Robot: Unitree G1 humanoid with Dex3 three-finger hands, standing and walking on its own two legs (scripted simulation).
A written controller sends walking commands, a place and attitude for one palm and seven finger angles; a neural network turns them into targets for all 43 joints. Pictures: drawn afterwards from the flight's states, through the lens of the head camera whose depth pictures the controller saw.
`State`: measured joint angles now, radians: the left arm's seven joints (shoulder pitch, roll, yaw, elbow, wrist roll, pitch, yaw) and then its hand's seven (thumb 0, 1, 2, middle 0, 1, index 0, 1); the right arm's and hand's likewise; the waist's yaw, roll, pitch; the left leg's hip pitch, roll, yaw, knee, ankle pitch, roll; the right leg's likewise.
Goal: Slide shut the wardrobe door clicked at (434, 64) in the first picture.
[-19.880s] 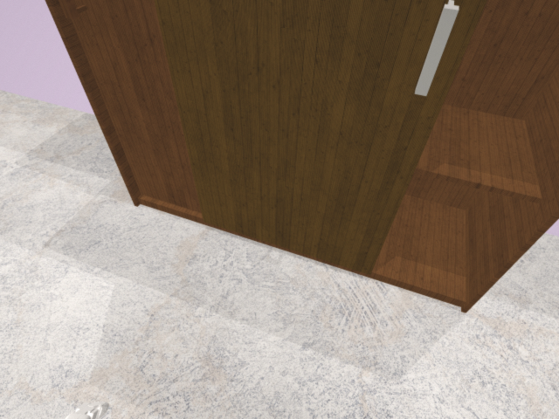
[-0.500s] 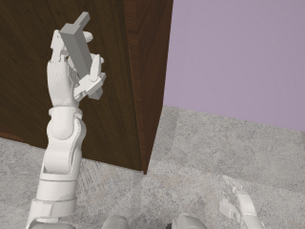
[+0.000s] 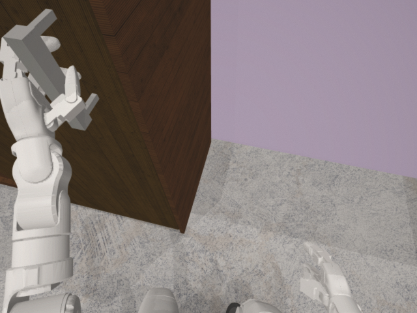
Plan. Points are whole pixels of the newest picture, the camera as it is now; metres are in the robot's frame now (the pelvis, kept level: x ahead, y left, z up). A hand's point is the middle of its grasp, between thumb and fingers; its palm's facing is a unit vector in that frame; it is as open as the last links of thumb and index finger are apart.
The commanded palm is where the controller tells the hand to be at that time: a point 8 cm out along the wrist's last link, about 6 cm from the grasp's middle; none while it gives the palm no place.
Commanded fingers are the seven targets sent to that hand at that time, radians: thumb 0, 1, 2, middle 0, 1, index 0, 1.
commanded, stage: stop walking and hold the door there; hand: left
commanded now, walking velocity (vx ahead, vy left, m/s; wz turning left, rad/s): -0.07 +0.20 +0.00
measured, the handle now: (65, 76) +0.39 +0.29 +0.20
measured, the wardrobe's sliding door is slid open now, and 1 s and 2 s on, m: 0.00 0.00 0.00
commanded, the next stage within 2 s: loosen the grip on the handle in 1.30 s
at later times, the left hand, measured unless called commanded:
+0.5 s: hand (70, 97) +0.35 +0.26 +0.20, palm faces +0.36 -0.92 -0.13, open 6.5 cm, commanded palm +0.31 +0.28 +0.20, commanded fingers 0.00 0.90 0.90 -0.45 -1.40 -0.45 -1.40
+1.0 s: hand (69, 98) +0.35 +0.26 +0.20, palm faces +0.25 -0.96 -0.10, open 6.4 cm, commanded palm +0.32 +0.28 +0.20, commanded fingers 0.00 0.90 0.90 -0.45 -1.40 -0.45 -1.40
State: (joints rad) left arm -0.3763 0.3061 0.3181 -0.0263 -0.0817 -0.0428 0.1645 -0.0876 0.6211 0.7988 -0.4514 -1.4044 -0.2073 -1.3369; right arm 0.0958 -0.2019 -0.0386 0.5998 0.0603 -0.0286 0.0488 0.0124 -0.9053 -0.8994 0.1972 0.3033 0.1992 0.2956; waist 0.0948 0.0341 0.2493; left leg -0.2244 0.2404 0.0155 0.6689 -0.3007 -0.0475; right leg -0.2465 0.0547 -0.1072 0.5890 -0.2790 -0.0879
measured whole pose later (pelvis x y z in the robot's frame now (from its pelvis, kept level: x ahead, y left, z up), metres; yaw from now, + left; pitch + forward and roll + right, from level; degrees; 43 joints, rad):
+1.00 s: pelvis -0.01 +0.09 +0.01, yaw -6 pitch -2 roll +0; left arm -0.23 0.25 0.17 0.05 -0.08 -0.07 0.18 -0.03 0.70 0.75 -0.45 -1.40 -0.21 -1.38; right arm 0.15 -0.19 0.02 0.67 0.02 -0.03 -0.07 0.01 -0.90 -0.90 0.20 0.30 0.20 0.30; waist 0.04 0.02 0.03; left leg -0.14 0.05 0.19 0.47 -0.28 0.01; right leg -0.25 -0.05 0.06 0.46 -0.17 0.05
